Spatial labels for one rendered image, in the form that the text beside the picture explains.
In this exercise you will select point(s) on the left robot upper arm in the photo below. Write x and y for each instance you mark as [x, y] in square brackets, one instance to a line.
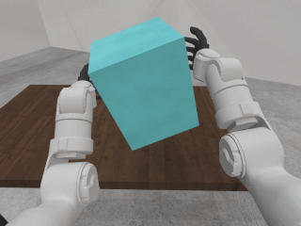
[66, 190]

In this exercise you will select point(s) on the robot right forearm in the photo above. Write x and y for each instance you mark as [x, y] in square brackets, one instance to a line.
[233, 103]

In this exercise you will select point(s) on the table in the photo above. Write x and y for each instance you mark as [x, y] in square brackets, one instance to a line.
[185, 161]

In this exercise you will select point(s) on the right robot hand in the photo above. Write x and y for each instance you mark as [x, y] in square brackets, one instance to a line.
[201, 43]

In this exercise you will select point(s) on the right robot upper arm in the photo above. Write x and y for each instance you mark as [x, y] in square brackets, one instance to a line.
[255, 157]

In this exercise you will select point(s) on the robot left forearm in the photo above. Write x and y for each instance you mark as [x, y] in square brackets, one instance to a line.
[73, 123]

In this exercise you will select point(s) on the carton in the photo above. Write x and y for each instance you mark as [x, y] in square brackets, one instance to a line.
[142, 74]

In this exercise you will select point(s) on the left robot hand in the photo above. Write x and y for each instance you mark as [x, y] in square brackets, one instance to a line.
[84, 77]

